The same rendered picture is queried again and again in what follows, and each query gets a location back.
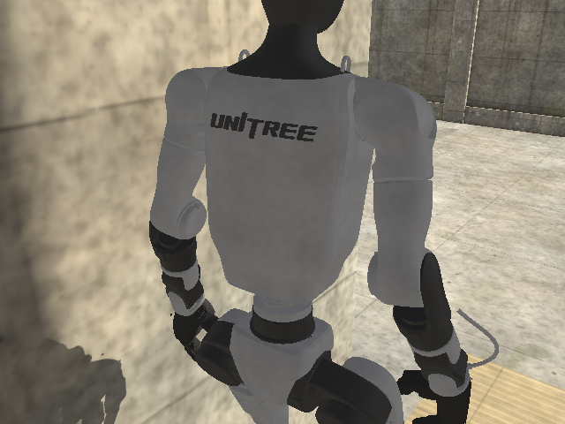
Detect left robot thigh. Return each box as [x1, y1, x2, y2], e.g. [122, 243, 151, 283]
[194, 308, 289, 424]

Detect right robot hand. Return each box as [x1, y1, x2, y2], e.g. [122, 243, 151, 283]
[397, 370, 472, 424]

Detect robot thigh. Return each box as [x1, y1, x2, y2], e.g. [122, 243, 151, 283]
[194, 308, 289, 424]
[308, 357, 404, 424]

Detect left robot forearm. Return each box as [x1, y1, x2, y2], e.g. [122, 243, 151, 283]
[149, 221, 205, 316]

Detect right robot upper arm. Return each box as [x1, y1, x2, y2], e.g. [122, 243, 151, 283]
[353, 76, 437, 307]

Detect left robot hand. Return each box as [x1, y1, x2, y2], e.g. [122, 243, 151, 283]
[170, 299, 219, 361]

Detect left robot upper arm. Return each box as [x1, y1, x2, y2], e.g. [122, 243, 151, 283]
[150, 66, 228, 239]

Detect right robot thigh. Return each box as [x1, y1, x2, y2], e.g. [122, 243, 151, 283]
[308, 357, 404, 424]

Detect right robot forearm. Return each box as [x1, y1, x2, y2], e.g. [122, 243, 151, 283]
[393, 253, 470, 397]

